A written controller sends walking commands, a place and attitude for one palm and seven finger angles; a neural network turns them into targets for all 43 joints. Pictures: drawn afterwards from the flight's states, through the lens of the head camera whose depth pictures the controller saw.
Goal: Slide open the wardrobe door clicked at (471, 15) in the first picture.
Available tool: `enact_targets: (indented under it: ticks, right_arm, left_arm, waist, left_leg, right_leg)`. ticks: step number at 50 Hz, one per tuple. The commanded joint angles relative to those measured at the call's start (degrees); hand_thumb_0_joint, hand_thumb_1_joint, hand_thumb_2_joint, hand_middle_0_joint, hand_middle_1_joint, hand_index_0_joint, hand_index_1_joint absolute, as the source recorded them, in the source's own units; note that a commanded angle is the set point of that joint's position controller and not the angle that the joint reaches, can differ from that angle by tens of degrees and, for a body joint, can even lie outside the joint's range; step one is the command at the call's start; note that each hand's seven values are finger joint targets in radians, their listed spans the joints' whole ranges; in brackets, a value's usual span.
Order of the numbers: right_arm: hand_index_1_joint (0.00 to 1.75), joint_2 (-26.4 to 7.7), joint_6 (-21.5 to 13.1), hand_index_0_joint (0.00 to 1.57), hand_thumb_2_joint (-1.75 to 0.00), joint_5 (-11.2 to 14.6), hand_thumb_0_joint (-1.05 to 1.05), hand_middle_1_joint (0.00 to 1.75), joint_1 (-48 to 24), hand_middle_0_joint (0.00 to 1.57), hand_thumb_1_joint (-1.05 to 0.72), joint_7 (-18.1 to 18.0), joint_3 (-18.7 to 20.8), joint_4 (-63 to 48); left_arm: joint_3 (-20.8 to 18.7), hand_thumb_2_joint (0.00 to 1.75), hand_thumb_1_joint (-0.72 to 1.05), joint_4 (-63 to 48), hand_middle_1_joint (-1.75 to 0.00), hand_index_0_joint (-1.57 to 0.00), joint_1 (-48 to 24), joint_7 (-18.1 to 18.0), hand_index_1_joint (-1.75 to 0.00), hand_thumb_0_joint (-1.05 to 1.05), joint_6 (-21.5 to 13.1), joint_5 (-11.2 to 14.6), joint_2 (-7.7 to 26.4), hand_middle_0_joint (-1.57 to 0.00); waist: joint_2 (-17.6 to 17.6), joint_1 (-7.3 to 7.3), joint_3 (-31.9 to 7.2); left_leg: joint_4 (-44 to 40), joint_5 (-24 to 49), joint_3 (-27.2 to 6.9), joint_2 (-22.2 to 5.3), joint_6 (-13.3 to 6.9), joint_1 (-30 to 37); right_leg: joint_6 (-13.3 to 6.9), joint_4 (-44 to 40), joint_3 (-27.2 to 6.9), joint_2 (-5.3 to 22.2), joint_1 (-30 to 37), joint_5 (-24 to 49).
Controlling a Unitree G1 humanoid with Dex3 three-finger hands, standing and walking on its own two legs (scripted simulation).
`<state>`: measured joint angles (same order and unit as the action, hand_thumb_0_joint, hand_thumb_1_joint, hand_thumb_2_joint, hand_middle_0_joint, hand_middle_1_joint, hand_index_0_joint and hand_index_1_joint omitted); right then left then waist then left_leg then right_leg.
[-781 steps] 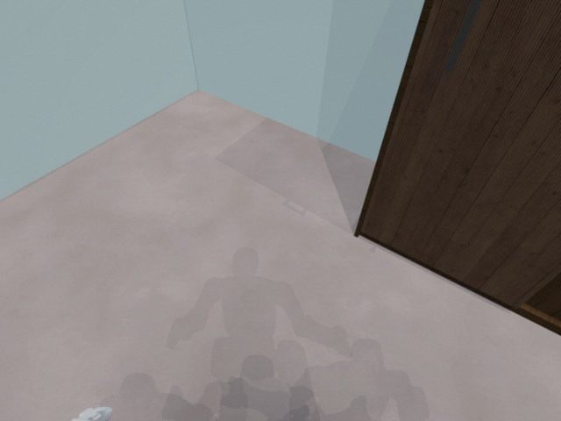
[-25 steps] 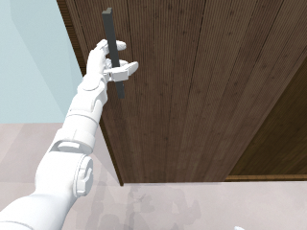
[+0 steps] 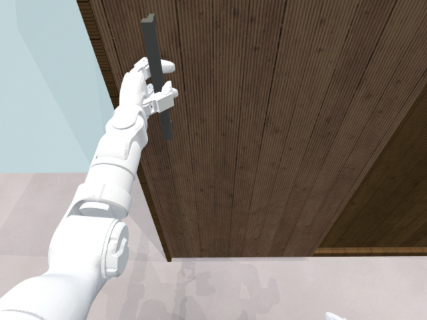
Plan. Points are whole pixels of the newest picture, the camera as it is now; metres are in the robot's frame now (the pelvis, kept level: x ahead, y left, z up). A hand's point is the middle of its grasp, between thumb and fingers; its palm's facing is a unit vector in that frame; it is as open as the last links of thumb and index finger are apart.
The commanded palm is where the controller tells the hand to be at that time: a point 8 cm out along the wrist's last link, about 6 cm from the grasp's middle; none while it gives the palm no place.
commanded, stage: grip the handle and tug to test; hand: left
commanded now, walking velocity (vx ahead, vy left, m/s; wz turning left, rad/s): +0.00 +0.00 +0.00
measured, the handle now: (160, 84) +0.51 +0.13 +0.20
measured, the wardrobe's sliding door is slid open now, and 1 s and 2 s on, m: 0.00 0.00 0.04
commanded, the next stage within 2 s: tug the door sideways, standing still in 0.42 s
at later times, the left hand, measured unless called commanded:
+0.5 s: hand (168, 97) +0.45 +0.10 +0.21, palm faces +0.02 -1.00 +0.01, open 5.6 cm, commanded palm +0.41 +0.15 +0.20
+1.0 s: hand (171, 96) +0.46 +0.10 +0.21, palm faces +0.09 -1.00 -0.03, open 5.6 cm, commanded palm +0.43 +0.10 +0.20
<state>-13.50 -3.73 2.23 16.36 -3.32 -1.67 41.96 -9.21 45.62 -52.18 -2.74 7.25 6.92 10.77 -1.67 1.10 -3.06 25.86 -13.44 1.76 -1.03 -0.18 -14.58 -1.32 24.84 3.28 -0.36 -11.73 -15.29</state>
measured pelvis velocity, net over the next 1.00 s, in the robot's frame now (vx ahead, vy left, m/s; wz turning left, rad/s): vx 0.01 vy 0.00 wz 0.03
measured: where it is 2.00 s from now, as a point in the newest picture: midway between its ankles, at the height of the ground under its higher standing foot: outside the picture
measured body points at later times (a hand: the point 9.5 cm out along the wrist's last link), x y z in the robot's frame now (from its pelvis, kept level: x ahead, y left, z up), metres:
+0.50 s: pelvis +0.02 +0.00 +0.00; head +0.01 -0.01 +0.45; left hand +0.45 +0.16 +0.21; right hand +0.13 -0.24 -0.11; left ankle +0.00 +0.12 -0.74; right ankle -0.03 -0.10 -0.74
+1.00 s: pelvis +0.01 +0.00 +0.00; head +0.01 -0.01 +0.45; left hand +0.45 +0.15 +0.21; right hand +0.14 -0.22 -0.12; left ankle +0.00 +0.12 -0.74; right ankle -0.03 -0.10 -0.74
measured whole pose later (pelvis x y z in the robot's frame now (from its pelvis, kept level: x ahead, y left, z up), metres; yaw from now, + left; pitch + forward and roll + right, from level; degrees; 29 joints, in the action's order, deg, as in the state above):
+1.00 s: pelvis +0.01 +0.00 +0.00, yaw +2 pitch +2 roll +0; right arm -12.3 -2.4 1.7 14.5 -2.6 -1.7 41.6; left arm -4.4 40.3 -52.7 -8.4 12.7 7.2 7.4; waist -1.7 -0.4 -2.6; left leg 26.9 -14.2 0.3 0.0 -0.4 -15.0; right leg -0.9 25.7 4.7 0.6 -11.3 -16.6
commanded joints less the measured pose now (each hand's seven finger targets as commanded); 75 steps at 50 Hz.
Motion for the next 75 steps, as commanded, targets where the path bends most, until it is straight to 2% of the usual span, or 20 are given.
enact_targets:
  ticks: [1, 8, 10, 13, 19, 23, 26, 27, 29, 30, 33, 38, 43, 47, 49, 53, 62, 66, 68, 75]
  right_arm:
    - [0.30, -7.01, -2.27, 0.20, -0.90, -0.12, 0.00, 0.30, -2.32, 0.20, -0.90, -0.64, 2.01, -6.80]
    - [0.30, -6.78, -1.96, 0.20, -0.90, 0.01, 0.00, 0.30, -2.89, 0.20, -0.90, -0.55, 1.92, -7.81]
    - [0.30, -6.96, -1.82, 0.20, -0.90, 0.12, 0.00, 0.30, -3.24, 0.20, -0.90, -0.57, 2.01, -8.21]
    - [0.30, -6.54, -1.89, 0.20, -0.90, 0.16, 0.00, 0.30, -4.02, 0.20, -0.90, -0.24, 1.95, -8.91]
    - [0.30, -6.93, -1.20, 0.20, -0.90, 0.24, 0.00, 0.30, -5.46, 0.20, -0.90, -0.09, 2.34, -10.41]
    - [0.30, -6.74, -0.44, 0.20, -0.90, 0.24, 0.00, 0.30, -6.57, 0.20, -0.90, -0.19, 2.14, -10.66]
    - [0.30, -6.45, 0.17, 0.20, -0.90, 0.01, 0.00, 0.30, -7.25, 0.20, -0.90, -0.23, 2.18, -11.32]
    - [0.30, -6.36, 0.48, 0.20, -0.90, 0.13, 0.00, 0.30, -7.30, 0.20, -0.90, -0.36, 2.01, -10.83]
    - [0.30, -6.59, 0.90, 0.20, -0.90, -0.04, 0.00, 0.30, -6.01, 0.20, -0.90, -0.85, 2.22, -9.44]
    - [0.30, -6.54, 0.92, 0.20, -0.90, -0.24, 0.00, 0.30, -5.61, 0.20, -0.90, -0.89, 2.15, -9.14]
    - [0.30, -5.96, 1.01, 0.20, -0.90, -0.40, 0.00, 0.30, -5.68, 0.20, -0.90, -0.89, 2.10, -8.74]
    - [0.30, -5.82, 0.49, 0.20, -0.90, -0.85, 0.00, 0.30, -4.72, 0.20, -0.90, -0.48, 2.27, -8.07]
    - [0.30, -5.75, -0.33, 0.20, -0.90, -0.78, 0.00, 0.30, -4.50, 0.20, -0.90, -0.05, 2.15, -7.60]
    - [0.30, -5.67, -1.12, 0.20, -0.90, -0.63, 0.00, 0.30, -4.24, 0.20, -0.90, 0.42, 2.06, -7.05]
    - [0.30, -5.89, -1.49, 0.20, -0.90, -0.62, 0.00, 0.30, -3.85, 0.20, -0.90, 0.48, 2.06, -6.74]
    - [0.30, -5.67, -2.77, 0.20, -0.90, -0.60, 0.00, 0.30, -3.51, 0.20, -0.90, 0.94, 1.97, -5.86]
    - [0.30, -6.11, -4.87, 0.20, -0.90, -0.84, 0.00, 0.30, -1.83, 0.20, -0.90, 1.69, 2.18, -4.12]
    - [0.30, -6.14, -5.35, 0.20, -0.90, -0.83, 0.00, 0.30, -1.61, 0.20, -0.90, 1.94, 2.15, -3.72]
    - [0.30, -6.19, -5.70, 0.20, -0.90, -0.91, 0.00, 0.30, -1.32, 0.20, -0.90, 2.02, 2.12, -3.60]
    - [0.30, -6.12, -5.97, 0.20, -0.90, -0.80, 0.00, 0.30, -1.17, 0.20, -0.90, 2.32, 2.17, -3.36]
  left_arm:
    - [0.13, 0.90, 0.90, -12.69, -1.40, -0.45, -32.40, 0.85, -1.40, 0.00, -3.39, 0.27, 6.82, -0.45]
    - [1.66, 0.90, 0.90, -13.44, -1.40, -0.45, -28.95, 1.58, -1.40, 0.00, -2.84, 0.62, 4.56, -0.45]
    - [0.04, 0.90, 0.90, -14.54, -1.40, -0.45, -26.86, 1.60, -1.40, 0.00, -2.89, 0.87, 6.26, -0.45]
    - [1.81, 0.90, 0.90, -17.99, -1.40, -0.45, -25.53, 1.83, -1.40, 0.00, -2.53, 0.98, 3.65, -0.45]
    - [-0.41, 0.90, 0.90, -23.03, -1.40, -0.45, -16.77, 1.99, -1.40, 0.00, -0.56, 1.82, 4.85, -0.45]
    - [-1.39, 0.90, 0.90, -26.99, -1.40, -0.45, -15.20, 1.87, -1.40, 0.00, 1.99, 1.77, 5.74, -0.45]
    - [-2.03, 0.90, 0.90, -31.23, -1.40, -0.45, -13.25, 1.40, -1.40, 0.00, 3.57, 1.35, 6.19, -0.45]
    - [0.64, 0.90, 0.90, -30.75, -1.40, -0.45, -16.56, 1.34, -1.40, 0.00, 4.44, 1.09, 4.21, -0.45]
    - [1.52, 0.90, 0.90, -27.80, -1.40, -0.45, -23.80, 0.20, -1.40, 0.00, 5.45, 0.39, 4.56, -0.45]
    - [1.06, 0.90, 0.90, -26.92, -1.40, -0.45, -24.88, -0.27, -1.40, 0.00, 5.86, 0.24, 4.84, -0.45]
    - [3.68, 0.90, 0.90, -25.99, -1.40, -0.45, -25.55, -1.02, -1.40, 0.00, 6.72, 0.12, 0.69, -0.45]
    - [7.04, 0.90, 0.90, -24.99, -1.40, -0.45, -29.21, -1.50, -1.40, 0.00, 5.27, 0.53, -3.59, -0.45]
    - [10.49, 0.90, 0.90, -22.47, -1.40, -0.45, -32.53, -1.31, -1.40, 0.00, 2.90, 0.71, -7.33, -0.45]
    - [12.94, 0.90, 0.90, -20.67, -1.40, -0.45, -35.31, -1.40, -1.40, 0.00, 1.33, 0.89, -9.96, -0.45]
    - [13.90, 0.90, 0.90, -18.02, -1.40, -0.45, -34.80, -1.34, -1.40, 0.00, 1.00, 1.40, -11.37, -0.45]
    - [16.16, 0.90, 0.90, -17.28, -1.40, -0.45, -37.97, -1.68, -1.40, 0.00, -0.18, 1.66, -14.18, -0.45]
    - [16.13, 0.90, 0.90, -15.76, -1.40, -0.45, -42.01, -2.50, -1.40, 0.00, -3.11, 1.88, -14.11, -0.45]
    - [16.26, 0.90, 0.90, -13.80, -1.40, -0.45, -42.42, -2.78, -1.40, 0.00, -3.81, 2.02, -14.62, -0.45]
    - [16.19, 0.90, 0.90, -12.84, -1.40, -0.45, -42.51, -2.84, -1.40, 0.00, -4.16, 2.17, -14.89, -0.45]
    - [16.57, 0.90, 0.90, -11.38, -1.40, -0.45, -43.23, -3.70, -1.40, 0.00, -5.11, 2.08, -15.63, -0.45]
  waist:
    - [3.56, 1.48, -16.54]
    - [4.32, 0.89, -17.46]
    - [4.34, 0.03, -18.46]
    - [2.25, -0.22, -18.94]
    - [5.99, -2.08, -18.97]
    - [5.07, -2.32, -17.86]
    - [3.44, -2.95, -19.97]
    - [2.57, -1.54, -18.39]
    - [3.51, 0.76, -15.71]
    - [3.97, 0.85, -15.33]
    - [0.76, 1.12, -17.35]
    - [2.74, 2.14, -20.42]
    - [2.58, 3.17, -19.58]
    - [0.38, 3.59, -19.87]
    - [2.38, 3.86, -18.32]
    - [1.28, 4.42, -18.76]
    - [1.16, 4.77, -20.92]
    - [0.85, 4.85, -19.44]
    - [2.64, 4.95, -19.27]
    - [1.09, 5.03, -19.12]
  left_leg:
    - [-0.42, 16.00, -1.36, 0.92, -2.60, 10.00]
    - [-0.73, 16.77, -1.10, 0.96, -2.58, 9.87]
    - [-0.79, 17.62, -1.01, 0.92, -2.63, 9.96]
    - [-0.71, 18.88, -0.70, 0.93, -2.46, 11.38]
    - [-1.06, 22.87, -0.06, 0.56, -2.52, 11.34]
    - [-1.29, 22.93, 0.37, 0.57, -2.50, 11.43]
    - [-0.91, 27.51, 0.37, 0.63, -2.33, 12.87]
    - [-0.64, 27.65, 0.41, 0.56, -2.19, 12.99]
    - [-0.09, 25.74, -0.14, 0.46, -2.30, 12.80]
    - [-0.17, 25.12, -0.63, 0.48, -2.32, 12.41]
    - [0.82, 26.72, -0.78, 0.81, -1.99, 13.97]
    - [1.74, 28.91, -1.80, 0.73, -1.69, 16.00]
    - [1.83, 25.93, -2.79, 0.49, -1.55, 16.97]
    - [2.20, 24.75, -3.64, 0.26, -1.12, 18.21]
    - [1.87, 22.78, -4.02, 0.11, -1.21, 17.09]
    - [2.24, 20.78, -4.66, 0.10, -0.86, 17.18]
    - [2.83, 20.73, -5.44, 0.16, -0.38, 17.30]
    - [2.76, 19.11, -5.54, 0.14, -0.21, 16.25]
    - [2.80, 18.21, -5.33, 0.29, -0.45, 15.54]
    - [3.16, 17.21, -5.08, 0.38, -0.42, 14.94]
  right_leg:
    - [-0.25, -2.21, -1.96, -0.52, 1.62, 21.89]
    - [-0.28, -1.98, -1.77, -0.49, 2.92, 23.17]
    - [-0.33, -1.90, -1.79, -0.43, 4.34, 23.96]
    - [-0.56, -1.78, -1.85, -0.56, 4.25, 24.82]
    - [-0.40, -1.69, -1.44, -0.66, 8.11, 29.41]
    - [-0.31, -2.01, -1.66, -0.60, 7.98, 30.18]
    - [-0.51, -1.26, -1.52, -0.49, 9.84, 33.78]
    - [-0.40, -1.42, -1.42, -0.48, 8.29, 33.59]
    - [-0.08, -2.12, -1.29, -0.62, 5.33, 31.23]
    - [-0.13, -2.06, -1.21, -0.72, 4.44, 30.18]
    - [-0.43, -1.40, -1.27, -0.64, 3.44, 30.52]
    - [-0.27, -0.48, -0.97, -0.67, 2.43, 31.01]
    - [-0.28, -0.50, -0.86, -0.74, -0.47, 27.02]
    - [-0.47, -0.29, -0.75, -0.84, -2.91, 23.94]
    - [-0.34, -0.44, -0.48, -0.93, -3.25, 22.47]
    - [-0.47, 0.15, -0.38, -1.04, -5.32, 20.40]
    - [-0.60, 1.23, -0.21, -1.13, -6.55, 19.35]
    - [-0.57, 1.29, -0.16, -1.15, -7.40, 17.87]
    - [-0.53, 1.36, -0.18, -1.24, -7.39, 18.06]
    - [-0.45, 1.74, -0.41, -1.12, -7.88, 17.71]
